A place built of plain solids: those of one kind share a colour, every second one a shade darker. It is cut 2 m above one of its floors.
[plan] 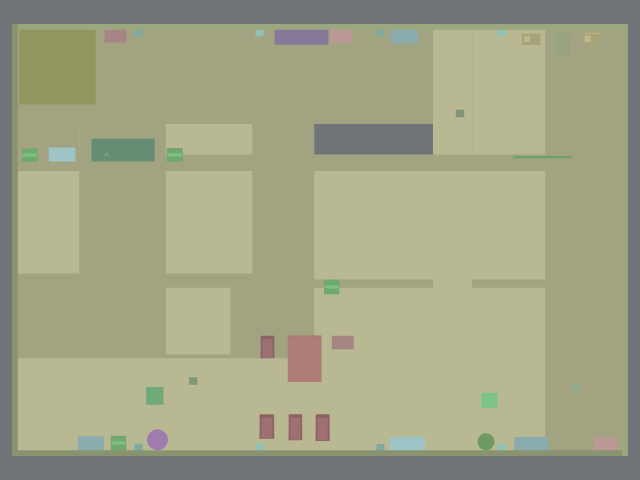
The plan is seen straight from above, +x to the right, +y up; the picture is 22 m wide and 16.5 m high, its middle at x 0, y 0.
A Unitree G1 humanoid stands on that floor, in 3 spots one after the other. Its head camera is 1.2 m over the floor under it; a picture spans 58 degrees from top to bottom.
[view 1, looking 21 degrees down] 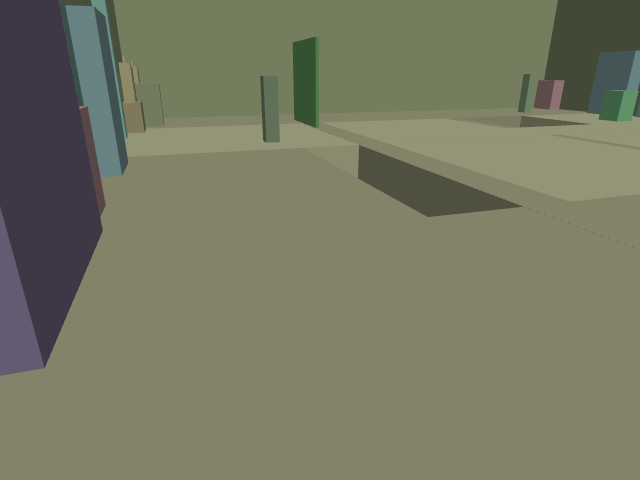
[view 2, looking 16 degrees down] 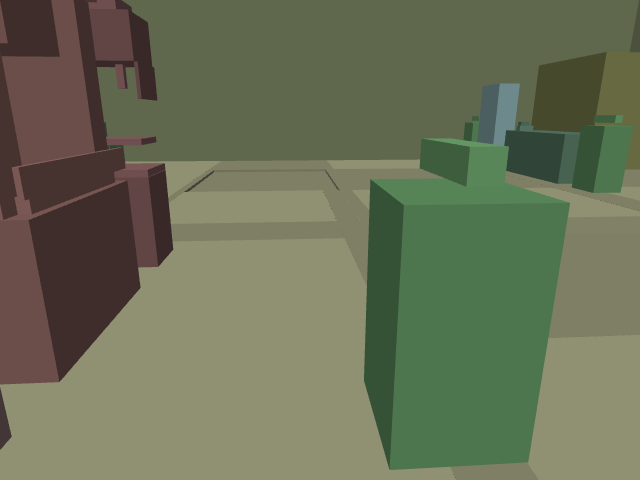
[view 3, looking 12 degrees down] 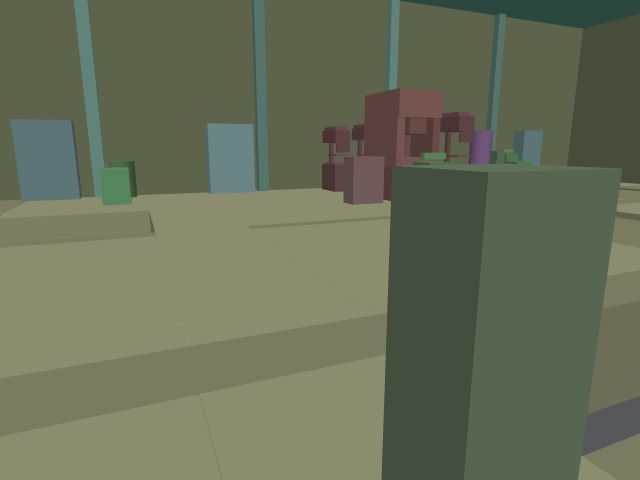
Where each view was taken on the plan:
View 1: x -3.42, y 6.05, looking -18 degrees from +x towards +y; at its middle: floor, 3.35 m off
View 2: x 1.89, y -2.19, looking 176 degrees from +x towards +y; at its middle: floor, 4.35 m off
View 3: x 5.44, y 4.97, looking -113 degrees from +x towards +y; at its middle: floor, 5.77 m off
